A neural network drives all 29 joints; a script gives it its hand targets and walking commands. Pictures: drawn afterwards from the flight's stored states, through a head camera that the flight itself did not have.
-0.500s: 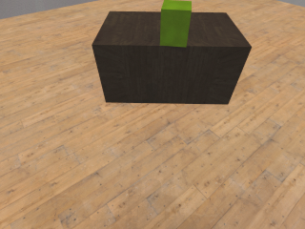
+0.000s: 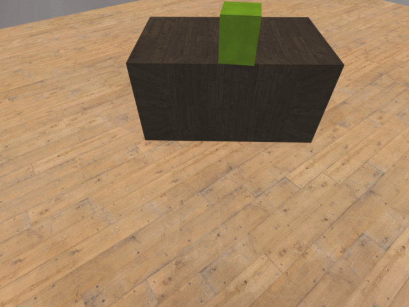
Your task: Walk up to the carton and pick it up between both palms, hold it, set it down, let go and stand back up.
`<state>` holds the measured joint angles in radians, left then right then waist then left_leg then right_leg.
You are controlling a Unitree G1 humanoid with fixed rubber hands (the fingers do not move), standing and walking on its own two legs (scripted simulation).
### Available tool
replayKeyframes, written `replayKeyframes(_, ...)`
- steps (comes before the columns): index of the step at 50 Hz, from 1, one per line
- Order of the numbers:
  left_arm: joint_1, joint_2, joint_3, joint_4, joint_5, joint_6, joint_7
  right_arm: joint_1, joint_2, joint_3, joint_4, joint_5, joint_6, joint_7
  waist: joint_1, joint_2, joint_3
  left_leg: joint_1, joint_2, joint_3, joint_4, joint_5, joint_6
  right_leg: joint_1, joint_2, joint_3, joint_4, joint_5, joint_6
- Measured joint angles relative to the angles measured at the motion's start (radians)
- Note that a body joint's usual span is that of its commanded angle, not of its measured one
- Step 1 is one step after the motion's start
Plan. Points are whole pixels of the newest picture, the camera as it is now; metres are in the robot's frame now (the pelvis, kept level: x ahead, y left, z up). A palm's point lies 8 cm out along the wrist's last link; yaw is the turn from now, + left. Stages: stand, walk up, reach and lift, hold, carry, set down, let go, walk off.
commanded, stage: stand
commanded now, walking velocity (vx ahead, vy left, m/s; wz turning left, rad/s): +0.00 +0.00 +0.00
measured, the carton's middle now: (239, 33) +1.46 -0.13 -0.05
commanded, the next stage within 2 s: none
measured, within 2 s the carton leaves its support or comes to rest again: neither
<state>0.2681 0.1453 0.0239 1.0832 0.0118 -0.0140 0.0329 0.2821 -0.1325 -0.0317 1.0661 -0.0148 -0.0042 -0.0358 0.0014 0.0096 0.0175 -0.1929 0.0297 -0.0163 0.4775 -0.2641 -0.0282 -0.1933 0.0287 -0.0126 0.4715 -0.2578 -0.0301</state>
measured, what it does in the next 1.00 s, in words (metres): stands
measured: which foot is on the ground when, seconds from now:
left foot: down 0.00-1.00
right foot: down 0.00-1.00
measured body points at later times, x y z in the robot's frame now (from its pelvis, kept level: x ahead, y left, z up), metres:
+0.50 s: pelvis +0.01 +0.00 +0.00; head +0.02 +0.00 +0.45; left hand +0.01 +0.23 -0.16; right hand +0.00 -0.20 -0.16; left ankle +0.00 +0.14 -0.74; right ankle +0.00 -0.10 -0.74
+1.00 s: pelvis +0.01 +0.00 +0.00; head +0.02 -0.01 +0.45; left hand -0.01 +0.21 -0.16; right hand -0.01 -0.21 -0.16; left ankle +0.00 +0.14 -0.74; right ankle +0.00 -0.10 -0.74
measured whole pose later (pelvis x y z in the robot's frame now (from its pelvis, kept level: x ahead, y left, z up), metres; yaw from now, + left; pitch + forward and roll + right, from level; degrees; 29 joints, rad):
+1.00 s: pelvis +0.01 +0.00 +0.00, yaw +0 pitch -2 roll +0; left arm 0.27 0.13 0.01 1.17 0.01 0.00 0.04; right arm 0.28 -0.12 -0.01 1.16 -0.01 0.00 -0.05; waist 0.01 0.01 0.06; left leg -0.14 0.03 -0.02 0.43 -0.25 -0.03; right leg -0.14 0.03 -0.01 0.44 -0.26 -0.03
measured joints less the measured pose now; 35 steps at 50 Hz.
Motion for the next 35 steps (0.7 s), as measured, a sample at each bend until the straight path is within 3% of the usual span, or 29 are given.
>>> replayKeyframes(35,-0.001,-0.024,-0.016,0.08,-0.001,0.013,0.012,-0.002,0.015,0.015,0.094,0.005,0.005,-0.009,0.001,-0.012,0.035,0.057,-0.008,0.0,-0.029,-0.004,0.004,0.054,-0.008,-0.001,-0.021,-0.01,0.006)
